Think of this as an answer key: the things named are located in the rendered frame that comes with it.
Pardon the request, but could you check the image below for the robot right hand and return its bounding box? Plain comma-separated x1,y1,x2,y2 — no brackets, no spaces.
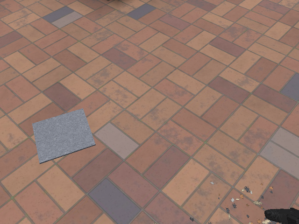
264,207,299,224

